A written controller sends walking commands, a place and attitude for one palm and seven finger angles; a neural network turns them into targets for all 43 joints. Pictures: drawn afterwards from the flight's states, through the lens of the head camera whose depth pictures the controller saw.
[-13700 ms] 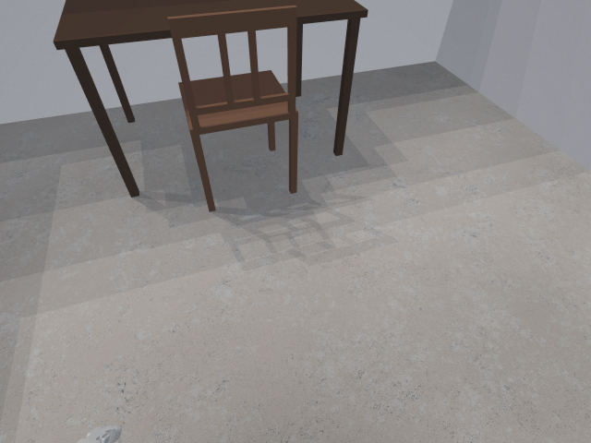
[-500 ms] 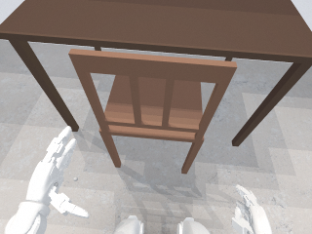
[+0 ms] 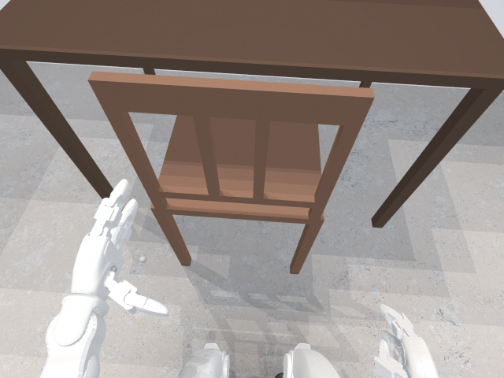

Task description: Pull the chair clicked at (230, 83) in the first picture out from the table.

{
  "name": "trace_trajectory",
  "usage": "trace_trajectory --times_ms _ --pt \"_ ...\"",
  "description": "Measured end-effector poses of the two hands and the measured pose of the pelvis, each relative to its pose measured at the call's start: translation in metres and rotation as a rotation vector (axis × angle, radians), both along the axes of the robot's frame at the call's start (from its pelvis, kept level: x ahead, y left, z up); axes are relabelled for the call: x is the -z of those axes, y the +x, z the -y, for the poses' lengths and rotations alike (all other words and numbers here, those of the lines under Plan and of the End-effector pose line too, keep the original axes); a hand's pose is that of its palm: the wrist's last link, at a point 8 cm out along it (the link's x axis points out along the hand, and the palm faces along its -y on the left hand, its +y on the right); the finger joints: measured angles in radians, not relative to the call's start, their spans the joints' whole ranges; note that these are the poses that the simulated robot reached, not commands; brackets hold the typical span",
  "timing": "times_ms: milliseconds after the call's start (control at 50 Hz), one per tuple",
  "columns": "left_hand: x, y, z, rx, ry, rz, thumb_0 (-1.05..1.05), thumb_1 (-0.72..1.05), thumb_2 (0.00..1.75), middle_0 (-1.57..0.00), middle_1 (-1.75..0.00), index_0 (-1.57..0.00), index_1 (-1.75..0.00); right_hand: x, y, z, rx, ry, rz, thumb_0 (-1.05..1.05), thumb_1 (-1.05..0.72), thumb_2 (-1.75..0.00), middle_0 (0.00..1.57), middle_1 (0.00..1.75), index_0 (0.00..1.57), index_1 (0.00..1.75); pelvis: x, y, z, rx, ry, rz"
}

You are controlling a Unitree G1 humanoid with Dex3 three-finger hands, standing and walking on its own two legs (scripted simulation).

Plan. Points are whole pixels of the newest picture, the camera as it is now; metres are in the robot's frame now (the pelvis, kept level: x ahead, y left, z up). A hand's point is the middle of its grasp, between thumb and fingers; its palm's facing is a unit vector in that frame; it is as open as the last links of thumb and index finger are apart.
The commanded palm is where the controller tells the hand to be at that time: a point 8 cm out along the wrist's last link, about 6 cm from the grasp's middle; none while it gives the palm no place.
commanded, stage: aim the fingers beside a spindle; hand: left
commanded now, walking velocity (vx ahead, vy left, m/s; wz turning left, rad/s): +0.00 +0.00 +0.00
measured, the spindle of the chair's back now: (208, 159) +0.51 +0.11 -0.02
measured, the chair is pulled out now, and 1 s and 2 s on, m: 0.00 0.00 0.00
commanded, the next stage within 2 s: none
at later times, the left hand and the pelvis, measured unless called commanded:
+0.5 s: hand (175, 240) +0.32 +0.13 +0.01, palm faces -0.08 -1.00 -0.03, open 16.9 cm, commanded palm +0.31 +0.19 +0.01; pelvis +0.00 +0.00 -0.01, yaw +0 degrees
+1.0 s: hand (205, 227) +0.36 +0.10 -0.02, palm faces -0.10 -0.99 -0.02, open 16.9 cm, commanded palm +0.34 +0.15 -0.01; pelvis -0.01 +0.00 -0.03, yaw +0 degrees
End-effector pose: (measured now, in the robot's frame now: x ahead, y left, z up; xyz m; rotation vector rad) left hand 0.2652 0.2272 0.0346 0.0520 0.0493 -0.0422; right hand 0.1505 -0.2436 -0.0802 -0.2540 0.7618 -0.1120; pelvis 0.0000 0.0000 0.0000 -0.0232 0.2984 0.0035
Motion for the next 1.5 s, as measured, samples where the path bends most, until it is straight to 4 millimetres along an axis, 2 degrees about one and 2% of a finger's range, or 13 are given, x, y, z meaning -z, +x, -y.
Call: trace_trajectory --times_ms 100,240,360,420,540,700,860,960,1040,1200,1280,1360,1500 --pt "0.013 0.004 0.003 0.007 0.0 -0.045 -0.02 -0.5 0.3 -0.06 -0.08 -0.06 -0.08 0.007 -0.002 0.005 0.009 -0.002 -0.028 0.01 -0.9 -0.9 0.2 0.3 0.2 0.3 0.003 0.001 0.002 0.001 -0.001 -0.01" --pt "0.004 0.013 0.016 0.025 -0.011 0.038 -0.02 -0.5 0.3 -0.06 -0.08 -0.06 -0.08 0.013 0.0 0.006 0.006 -0.003 -0.041 0.01 -0.9 -0.9 0.2 0.3 0.2 0.3 0.005 0.002 0.003 -0.002 0.0 -0.02" --pt "0.027 0.027 0.025 0.03 -0.022 -0.028 -0.02 -0.5 0.3 -0.06 -0.08 -0.06 -0.08 0.02 0.001 0.007 0.004 0.001 -0.055 0.01 -0.9 -0.9 0.2 0.3 0.2 0.3 0.011 -0.001 0.004 -0.001 0.003 -0.036" --pt "0.029 0.033 0.032 0.041 -0.024 -0.028 -0.02 -0.5 0.3 -0.06 -0.08 -0.06 -0.08 0.023 0.0 0.007 0.009 0.001 -0.062 0.01 -0.9 -0.9 0.2 0.3 0.2 0.3 0.013 -0.002 0.004 0.001 0.002 -0.041" --pt "0.016 0.043 0.04 0.029 -0.023 0.054 -0.02 -0.5 0.3 -0.06 -0.08 -0.06 -0.08 0.028 -0.006 0.004 0.01 0.015 -0.092 0.01 -0.9 -0.9 0.2 0.3 0.2 0.3 0.014 -0.002 0.003 0.003 0.005 -0.047" --pt "0.044 0.055 0.054 0.049 -0.028 -0.032 -0.02 -0.5 0.3 -0.06 -0.08 -0.06 -0.08 0.039 -0.017 0.004 0.022 0.015 -0.142 0.01 -0.9 -0.9 0.2 0.3 0.2 0.3 0.022 -0.005 0.002 0.005 0.005 -0.064" --pt "0.031 0.07 0.063 0.032 -0.031 0.072 -0.02 -0.5 0.3 -0.06 -0.08 -0.06 -0.08 0.048 -0.03 0.004 0.036 0.014 -0.191 0.01 -0.91 -0.9 0.2 0.3 0.2 0.3 0.026 -0.007 -0.001 0.008 0.004 -0.075" --pt "0.048 0.081 0.071 0.046 -0.028 0.011 -0.02 -0.5 0.3 -0.06 -0.08 -0.06 -0.08 0.054 -0.037 0.004 0.043 0.02 -0.224 0.01 -0.91 -0.9 0.2 0.3 0.2 0.3 0.03 -0.009 -0.001 0.007 0.003 -0.09" --pt "0.057 0.081 0.079 0.059 -0.039 -0.011 -0.02 -0.5 0.3 -0.06 -0.08 -0.06 -0.08 0.056 -0.043 0.005 0.062 0.019 -0.239 0.01 -0.91 -0.9 0.2 0.3 0.2 0.3 0.032 -0.01 -0.003 0.014 0.003 -0.097" --pt "0.03 0.072 0.066 0.001 -0.009 0.08 -0.02 -0.5 0.3 -0.06 -0.08 -0.06 -0.08 0.055 -0.047 -0.001 0.061 0.048 -0.257 0.01 -0.91 -0.9 0.2 0.3 0.2 0.3 0.026 -0.008 -0.004 0.018 0.008 -0.078" --pt "0.043 0.068 0.066 0.018 -0.011 0.015 -0.02 -0.5 0.3 -0.06 -0.08 -0.06 -0.08 0.054 -0.044 -0.002 0.046 0.05 -0.254 0.01 -0.91 -0.9 0.2 0.3 0.2 0.3 0.026 -0.009 -0.003 0.01 0.005 -0.075" --pt "0.052 0.062 0.079 0.056 -0.037 -0.009 -0.02 -0.5 0.3 -0.06 -0.08 -0.06 -0.08 0.051 -0.038 0.0 0.048 0.033 -0.231 0.01 -0.91 -0.9 0.2 0.3 0.2 0.3 0.028 -0.011 -0.003 0.005 0.0 -0.076" --pt "0.03 0.066 0.09 0.05 -0.023 0.109 -0.02 -0.5 0.3 -0.06 -0.08 -0.06 -0.08 0.053 -0.032 0.001 0.041 0.032 -0.208 0.01 -0.91 -0.9 0.2 0.3 0.2 0.3 0.029 -0.014 -0.003 0.011 0.006 -0.068"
